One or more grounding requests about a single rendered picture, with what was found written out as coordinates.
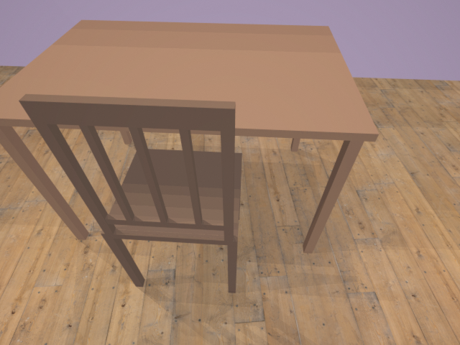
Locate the table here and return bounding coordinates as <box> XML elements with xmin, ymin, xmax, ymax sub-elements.
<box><xmin>0</xmin><ymin>20</ymin><xmax>379</xmax><ymax>254</ymax></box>

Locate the chair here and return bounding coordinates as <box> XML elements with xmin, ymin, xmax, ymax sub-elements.
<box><xmin>19</xmin><ymin>94</ymin><xmax>242</xmax><ymax>293</ymax></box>

